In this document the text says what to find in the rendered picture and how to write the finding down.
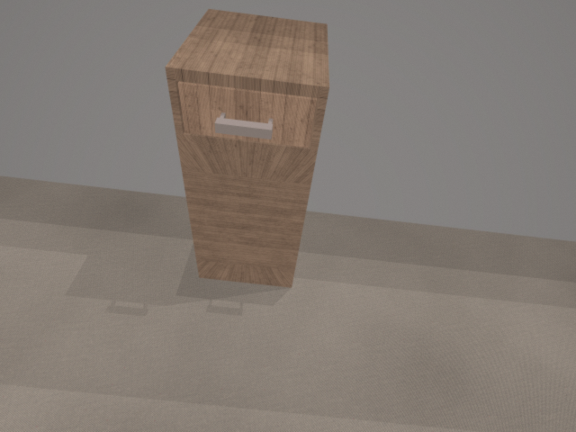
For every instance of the cabinet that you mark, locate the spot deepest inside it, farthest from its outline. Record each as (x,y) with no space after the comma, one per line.
(246,199)

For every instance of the drawer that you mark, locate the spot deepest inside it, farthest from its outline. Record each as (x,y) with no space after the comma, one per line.
(292,115)

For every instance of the handle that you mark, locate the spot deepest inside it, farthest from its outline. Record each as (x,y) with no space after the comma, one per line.
(244,128)

